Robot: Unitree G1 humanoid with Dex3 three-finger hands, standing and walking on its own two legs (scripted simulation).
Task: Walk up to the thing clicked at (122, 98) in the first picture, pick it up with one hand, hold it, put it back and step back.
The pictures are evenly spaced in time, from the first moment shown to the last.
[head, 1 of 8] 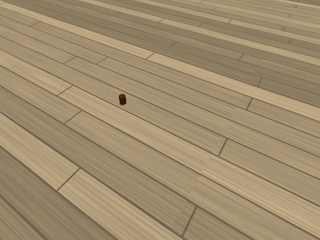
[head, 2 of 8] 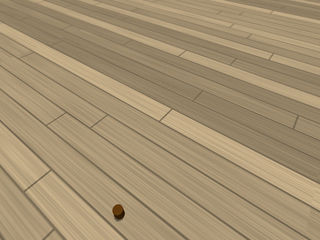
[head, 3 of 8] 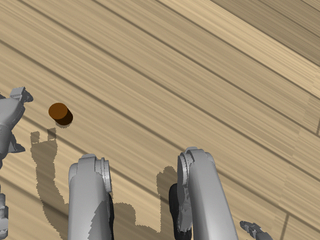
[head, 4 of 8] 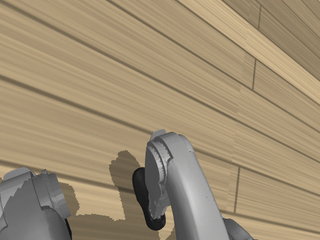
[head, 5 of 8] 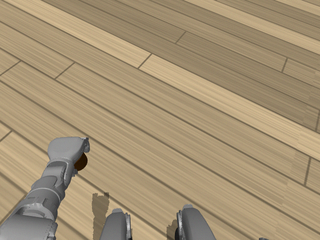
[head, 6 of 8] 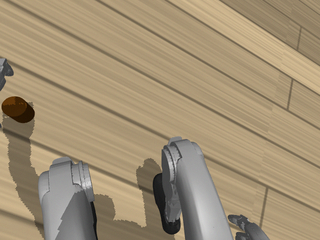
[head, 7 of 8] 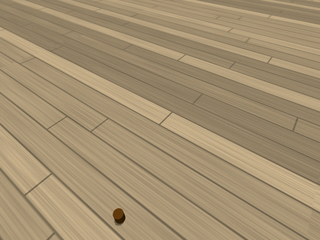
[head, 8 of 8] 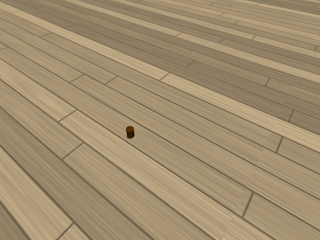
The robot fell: no
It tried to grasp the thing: yes
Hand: left
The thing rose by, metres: 0.68
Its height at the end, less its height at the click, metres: +0.00
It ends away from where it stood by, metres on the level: 0.01
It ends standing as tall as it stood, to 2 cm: yes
